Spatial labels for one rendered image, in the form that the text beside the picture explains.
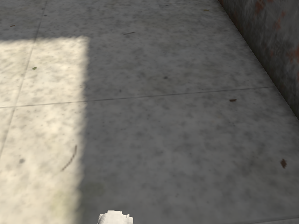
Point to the left robot thigh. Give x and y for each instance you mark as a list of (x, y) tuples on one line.
[(115, 217)]

